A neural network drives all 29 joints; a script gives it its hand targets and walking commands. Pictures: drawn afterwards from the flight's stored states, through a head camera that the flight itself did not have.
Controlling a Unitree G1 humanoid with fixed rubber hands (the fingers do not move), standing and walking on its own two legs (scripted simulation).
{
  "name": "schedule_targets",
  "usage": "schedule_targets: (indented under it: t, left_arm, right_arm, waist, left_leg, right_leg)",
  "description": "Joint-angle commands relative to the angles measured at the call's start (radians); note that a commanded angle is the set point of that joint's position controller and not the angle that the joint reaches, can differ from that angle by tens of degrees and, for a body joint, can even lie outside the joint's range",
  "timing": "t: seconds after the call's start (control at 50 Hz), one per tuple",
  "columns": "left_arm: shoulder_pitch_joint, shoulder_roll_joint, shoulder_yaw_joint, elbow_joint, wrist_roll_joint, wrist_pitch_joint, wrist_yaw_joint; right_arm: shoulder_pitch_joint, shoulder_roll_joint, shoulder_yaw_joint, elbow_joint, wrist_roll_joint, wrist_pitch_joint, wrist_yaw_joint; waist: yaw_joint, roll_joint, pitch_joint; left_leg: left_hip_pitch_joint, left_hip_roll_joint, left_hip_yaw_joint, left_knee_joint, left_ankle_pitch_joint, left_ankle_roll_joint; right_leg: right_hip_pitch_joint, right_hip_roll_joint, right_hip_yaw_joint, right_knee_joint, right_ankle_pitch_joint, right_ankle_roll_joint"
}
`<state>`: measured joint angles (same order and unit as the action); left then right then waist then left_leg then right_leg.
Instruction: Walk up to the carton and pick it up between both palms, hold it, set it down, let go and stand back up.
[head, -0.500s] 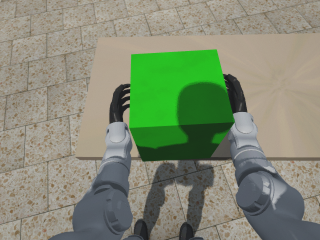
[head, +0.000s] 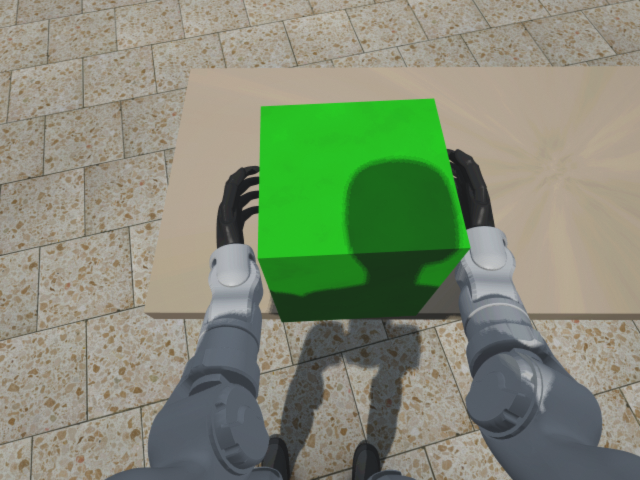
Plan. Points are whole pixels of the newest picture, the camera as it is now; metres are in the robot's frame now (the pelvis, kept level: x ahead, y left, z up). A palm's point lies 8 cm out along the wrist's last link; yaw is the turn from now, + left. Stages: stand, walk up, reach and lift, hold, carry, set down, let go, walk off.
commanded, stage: set down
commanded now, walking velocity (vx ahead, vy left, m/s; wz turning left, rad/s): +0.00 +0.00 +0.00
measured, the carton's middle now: (348, 224) +0.44 +0.00 -0.04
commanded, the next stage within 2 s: none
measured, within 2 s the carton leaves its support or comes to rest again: neither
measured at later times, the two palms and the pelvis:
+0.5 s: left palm (233, 225) +0.42 +0.16 -0.02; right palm (463, 202) +0.46 -0.15 -0.01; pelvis -0.01 +0.01 -0.02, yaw -2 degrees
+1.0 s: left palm (198, 213) +0.43 +0.20 -0.01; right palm (511, 182) +0.48 -0.21 +0.01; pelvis -0.03 +0.00 -0.04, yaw -1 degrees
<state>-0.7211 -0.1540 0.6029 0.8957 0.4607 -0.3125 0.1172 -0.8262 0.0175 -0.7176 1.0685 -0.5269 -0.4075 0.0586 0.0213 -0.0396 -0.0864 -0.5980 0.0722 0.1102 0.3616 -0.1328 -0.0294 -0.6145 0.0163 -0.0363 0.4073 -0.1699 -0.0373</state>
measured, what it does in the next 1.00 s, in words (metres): stands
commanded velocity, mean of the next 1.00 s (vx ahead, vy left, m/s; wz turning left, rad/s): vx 0.00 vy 0.00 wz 0.00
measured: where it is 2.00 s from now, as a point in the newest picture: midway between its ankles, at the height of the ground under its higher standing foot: outside the picture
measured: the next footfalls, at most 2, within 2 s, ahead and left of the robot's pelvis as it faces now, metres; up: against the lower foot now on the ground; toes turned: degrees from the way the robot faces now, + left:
none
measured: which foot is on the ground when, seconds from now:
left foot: down 0.00-1.00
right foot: down 0.00-1.00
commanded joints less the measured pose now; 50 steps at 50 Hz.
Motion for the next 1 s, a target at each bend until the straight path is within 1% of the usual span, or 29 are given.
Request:
schedule_targets:
  t: [0.0,0.1,0.16,0.2,0.22,0.24,0.28,0.32,0.36,0.42,0.44,0.46,0.48,0.52,0.58,0.66,0.72,0.78,0.86,0.9,0.98]
  left_arm:
    - [-0.409,-0.352,-0.202,0.012,0.047,-0.002,-0.058]
    - [-0.401,-0.313,-0.19,0.014,0.043,-0.001,-0.049]
    - [-0.399,-0.239,-0.168,0.014,0.031,-0.003,-0.031]
    - [-0.406,-0.166,-0.149,0.017,0.015,-0.007,-0.011]
    - [-0.412,-0.107,-0.142,0.021,-0.003,-0.011,0.004]
    - [-0.424,-0.037,-0.152,0.033,-0.036,-0.017,0.025]
    - [-0.468,0.057,-0.213,0.089,-0.137,-0.034,0.069]
    - [-0.521,0.092,-0.282,0.15,-0.242,-0.058,0.097]
    - [-0.572,0.127,-0.332,0.209,-0.322,-0.083,0.109]
    - [-0.62,0.187,-0.369,0.271,-0.4,-0.109,0.107]
    - [-0.631,0.236,-0.397,0.244,-0.41,-0.114,0.113]
    - [-0.619,0.242,-0.415,0.283,-0.444,-0.11,0.111]
    - [-0.621,0.257,-0.427,0.299,-0.466,-0.111,0.107]
    - [-0.62,0.296,-0.441,0.343,-0.499,-0.117,0.093]
    - [-0.63,0.342,-0.463,0.388,-0.544,-0.13,0.071]
    - [-0.657,0.393,-0.505,0.42,-0.612,-0.146,0.045]
    - [-0.686,0.431,-0.547,0.423,-0.669,-0.154,0.026]
    - [-0.723,0.453,-0.592,0.383,-0.722,-0.148,0.015]
    - [-0.752,0.455,-0.628,0.27,-0.765,-0.104,0.008]
    - [-0.746,0.458,-0.624,0.225,-0.765,-0.07,0.004]
    - [-0.728,0.486,-0.582,0.177,-0.726,-0.01,0.001]
  right_arm:
    - [-0.36,0.407,0.223,0.076,-0.079,0.005,0.103]
    - [-0.354,0.363,0.22,0.071,-0.067,0.011,0.097]
    - [-0.357,0.277,0.215,0.065,-0.037,0.017,0.082]
    - [-0.368,0.194,0.215,0.06,0.0,0.022,0.063]
    - [-0.376,0.128,0.221,0.06,0.032,0.024,0.049]
    - [-0.393,0.048,0.246,0.066,0.084,0.027,0.031]
    - [-0.453,-0.063,0.342,0.11,0.225,0.03,-0.011]
    - [-0.518,-0.113,0.442,0.156,0.355,0.029,-0.041]
    - [-0.566,-0.163,0.512,0.189,0.446,0.024,-0.058]
    - [-0.614,-0.242,0.577,0.211,0.538,0.012,-0.074]
    - [-0.602,-0.324,0.613,0.17,0.591,-0.008,-0.083]
    - [-0.625,-0.336,0.655,0.223,0.634,-0.014,-0.088]
    - [-0.624,-0.358,0.681,0.247,0.667,-0.021,-0.09]
    - [-0.646,-0.403,0.721,0.276,0.715,-0.029,-0.091]
    - [-0.667,-0.455,0.755,0.308,0.756,-0.039,-0.085]
    - [-0.688,-0.506,0.791,0.343,0.805,-0.041,-0.065]
    - [-0.705,-0.538,0.823,0.351,0.855,-0.038,-0.041]
    - [-0.727,-0.561,0.856,0.314,0.905,-0.026,-0.014]
    - [-0.752,-0.569,0.884,0.214,0.95,0.013,0.015]
    - [-0.758,-0.575,0.887,0.177,0.96,0.039,0.025]
    - [-0.762,-0.613,0.878,0.137,0.966,0.076,0.024]
  waist:
    - [0.032,-0.023,-0.581]
    - [0.037,-0.021,-0.585]
    - [0.043,-0.022,-0.597]
    - [0.051,-0.021,-0.616]
    - [0.057,-0.018,-0.636]
    - [0.064,-0.012,-0.668]
    - [0.072,-0.004,-0.728]
    - [0.077,0.003,-0.801]
    - [0.082,0.011,-0.886]
    - [0.086,0.009,-0.984]
    - [0.105,0.044,-1.04]
    - [0.096,0.02,-1.016]
    - [0.103,0.014,-1.019]
    - [0.099,-0.017,-0.999]
    - [0.089,-0.046,-0.982]
    - [0.079,-0.06,-0.988]
    - [0.078,-0.062,-1.013]
    - [0.084,-0.057,-1.069]
    - [0.097,-0.06,-1.156]
    - [0.1,-0.073,-1.174]
    - [0.103,-0.109,-1.151]
  left_leg:
    - [0.213,-0.034,0.022,0.023,0.229,0.064]
    - [0.216,-0.034,0.022,0.03,0.24,0.063]
    - [0.213,-0.036,0.023,0.037,0.251,0.061]
    - [0.203,-0.037,0.025,0.045,0.261,0.058]
    - [0.193,-0.038,0.026,0.053,0.27,0.056]
    - [0.179,-0.039,0.026,0.067,0.284,0.051]
    - [0.132,-0.038,0.018,0.11,0.305,0.042]
    - [0.099,-0.035,0.008,0.162,0.311,0.032]
    - [0.1,-0.034,0.002,0.221,0.332,0.017]
    - [0.101,-0.038,-0.001,0.297,0.376,-0.006]
    - [0.189,-0.031,0.01,0.305,0.436,-0.046]
    - [0.161,-0.032,0.003,0.33,0.465,-0.054]
    - [0.139,-0.034,0.007,0.34,0.45,-0.054]
    - [0.073,-0.036,0.012,0.337,0.402,-0.053]
    - [0.018,-0.039,0.016,0.335,0.356,-0.051]
    - [-0.02,-0.042,0.017,0.344,0.327,-0.048]
    - [-0.051,-0.044,0.016,0.356,0.309,-0.043]
    - [-0.068,-0.044,0.012,0.369,0.307,-0.039]
    - [-0.074,-0.047,0.0,0.386,0.32,-0.029]
    - [-0.081,-0.05,-0.008,0.385,0.316,-0.02]
    - [-0.119,-0.054,-0.013,0.352,0.277,-0.004]
  right_leg:
    - [0.359,-0.026,-0.011,0.022,0.381,0.054]
    - [0.349,-0.024,-0.007,0.024,0.377,0.054]
    - [0.343,-0.021,0.001,0.026,0.376,0.053]
    - [0.343,-0.018,0.01,0.03,0.38,0.053]
    - [0.345,-0.015,0.018,0.036,0.389,0.052]
    - [0.347,-0.009,0.027,0.047,0.403,0.048]
    - [0.324,0.004,0.043,0.072,0.417,0.04]
    - [0.264,0.013,0.047,0.1,0.406,0.032]
    - [0.2,0.022,0.042,0.131,0.398,0.026]
    - [0.154,0.032,0.034,0.181,0.437,0.029]
    - [0.186,0.051,0.01,0.181,0.504,0.019]
    - [0.156,0.057,0.01,0.189,0.526,0.025]
    - [0.154,0.054,0.015,0.197,0.537,0.03]
    - [0.19,0.051,0.023,0.221,0.553,0.041]
    - [0.195,0.052,0.024,0.24,0.55,0.053]
    - [0.163,0.057,0.02,0.252,0.521,0.061]
    - [0.138,0.058,0.017,0.265,0.498,0.069]
    - [0.123,0.059,0.011,0.28,0.489,0.076]
    - [0.146,0.059,0.008,0.295,0.513,0.081]
    - [0.179,0.057,0.013,0.297,0.534,0.085]
    - [0.269,0.047,0.035,0.287,0.563,0.099]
